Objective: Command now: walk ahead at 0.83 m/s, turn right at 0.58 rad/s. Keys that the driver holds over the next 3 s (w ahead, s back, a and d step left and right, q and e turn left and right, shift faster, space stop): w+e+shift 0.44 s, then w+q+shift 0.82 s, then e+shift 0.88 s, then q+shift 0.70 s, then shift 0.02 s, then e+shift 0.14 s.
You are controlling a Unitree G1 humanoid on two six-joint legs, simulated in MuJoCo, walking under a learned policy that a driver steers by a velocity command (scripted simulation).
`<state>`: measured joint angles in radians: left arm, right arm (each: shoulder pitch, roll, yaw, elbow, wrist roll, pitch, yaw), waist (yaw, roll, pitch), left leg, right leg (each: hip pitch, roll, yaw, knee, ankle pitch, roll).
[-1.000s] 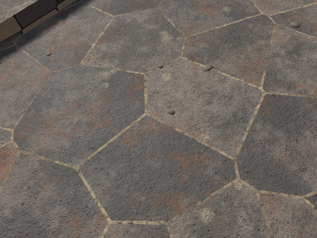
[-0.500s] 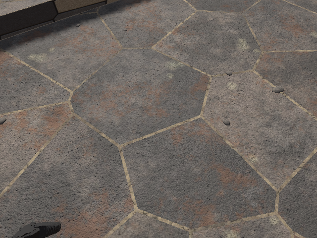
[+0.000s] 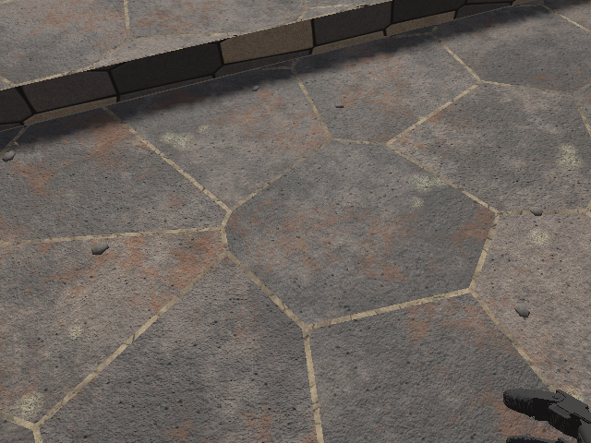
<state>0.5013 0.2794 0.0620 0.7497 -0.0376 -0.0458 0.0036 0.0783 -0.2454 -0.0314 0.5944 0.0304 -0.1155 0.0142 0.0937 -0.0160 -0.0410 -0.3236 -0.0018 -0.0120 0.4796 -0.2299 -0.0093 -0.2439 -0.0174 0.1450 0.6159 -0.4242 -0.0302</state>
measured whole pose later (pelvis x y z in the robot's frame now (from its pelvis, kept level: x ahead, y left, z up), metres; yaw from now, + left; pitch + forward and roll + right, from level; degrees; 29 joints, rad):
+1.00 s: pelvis +0.75 -0.20 -0.03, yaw -11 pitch -1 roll +0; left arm 0.25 0.28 0.02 0.73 -0.01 -0.12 -0.01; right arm 0.29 -0.31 -0.06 0.70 0.01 -0.06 0.04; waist -0.04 0.02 0.07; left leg -0.48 -0.15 0.06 0.69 -0.19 0.18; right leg -0.20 0.06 0.03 1.41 -0.41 -0.04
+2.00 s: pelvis +1.30 -0.29 +0.01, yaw -20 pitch +1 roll +1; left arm 0.23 0.35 0.09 0.62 -0.02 0.06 0.02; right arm 0.09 -0.27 -0.05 0.69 -0.02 0.01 -0.03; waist 0.00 -0.02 0.07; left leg -0.28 0.03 0.11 0.41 -0.14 0.02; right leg -0.56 -0.08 0.01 0.99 -0.33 0.10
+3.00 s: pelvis +1.34 -0.30 +0.01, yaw -3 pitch +2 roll -2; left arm 0.11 0.32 0.08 0.75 0.00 0.01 0.02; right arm 0.14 -0.30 -0.05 0.61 -0.02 0.04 -0.04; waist 0.01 -0.03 0.04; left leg -0.24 -0.09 -0.16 0.46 -0.24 0.07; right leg -0.48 -0.01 0.06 0.83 -0.28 0.10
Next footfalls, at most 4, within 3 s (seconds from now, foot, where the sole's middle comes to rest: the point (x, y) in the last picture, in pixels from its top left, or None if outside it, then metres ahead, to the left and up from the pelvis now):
0.42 right None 0.42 -0.17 -0.77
0.90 left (424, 292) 0.90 -0.21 -0.77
1.34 right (486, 190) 1.28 -0.42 -0.77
1.72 left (411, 154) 1.43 -0.20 -0.77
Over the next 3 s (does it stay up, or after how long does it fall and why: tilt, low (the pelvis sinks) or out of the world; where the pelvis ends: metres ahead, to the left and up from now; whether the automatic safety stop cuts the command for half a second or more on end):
stays up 1.34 -0.30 0.01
